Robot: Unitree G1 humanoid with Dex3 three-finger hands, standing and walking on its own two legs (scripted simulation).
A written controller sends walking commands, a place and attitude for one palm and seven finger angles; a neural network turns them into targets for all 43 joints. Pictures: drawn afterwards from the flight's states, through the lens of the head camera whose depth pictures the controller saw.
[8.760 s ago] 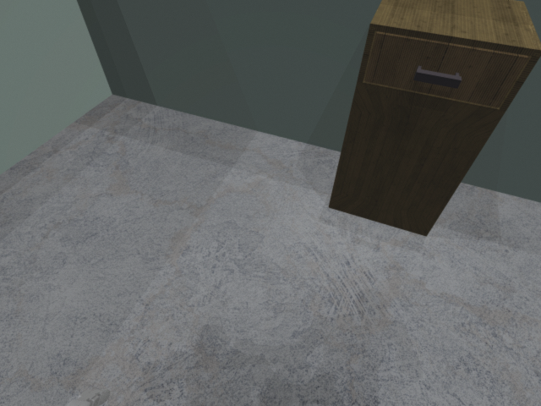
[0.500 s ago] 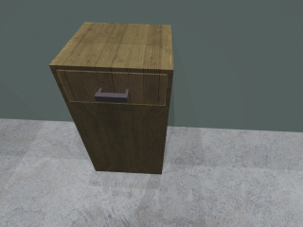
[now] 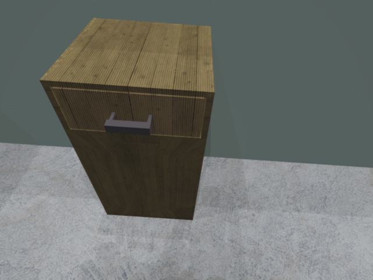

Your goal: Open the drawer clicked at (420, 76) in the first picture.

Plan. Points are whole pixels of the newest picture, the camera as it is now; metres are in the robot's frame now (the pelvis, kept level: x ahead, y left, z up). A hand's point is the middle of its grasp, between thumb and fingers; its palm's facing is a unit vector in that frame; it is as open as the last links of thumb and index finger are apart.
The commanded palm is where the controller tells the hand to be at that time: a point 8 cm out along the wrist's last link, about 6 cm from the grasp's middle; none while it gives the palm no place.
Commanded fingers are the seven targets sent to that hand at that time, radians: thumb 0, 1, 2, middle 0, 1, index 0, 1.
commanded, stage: come to a stop and stand still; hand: left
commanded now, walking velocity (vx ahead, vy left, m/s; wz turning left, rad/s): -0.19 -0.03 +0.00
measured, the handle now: (130, 121) +0.53 +0.21 +0.01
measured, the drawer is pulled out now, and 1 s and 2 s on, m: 0.00 0.00 0.00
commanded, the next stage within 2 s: look again from close up in 0.84 s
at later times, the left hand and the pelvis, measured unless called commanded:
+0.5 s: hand out of the picture +0.05 +0.17 -0.17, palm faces +0.04 -0.98 -0.21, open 7.3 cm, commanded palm none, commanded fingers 0.00 0.90 0.90 -0.20 -0.30 -0.20 -0.30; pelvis -0.01 -0.01 +0.00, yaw +1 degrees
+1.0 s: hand out of the picture -0.05 +0.16 -0.16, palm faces +0.02 -0.98 -0.20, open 7.4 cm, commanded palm none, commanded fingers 0.00 0.90 0.90 -0.20 -0.30 -0.20 -0.30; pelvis -0.02 +0.00 +0.01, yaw +0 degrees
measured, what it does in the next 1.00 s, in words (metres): stands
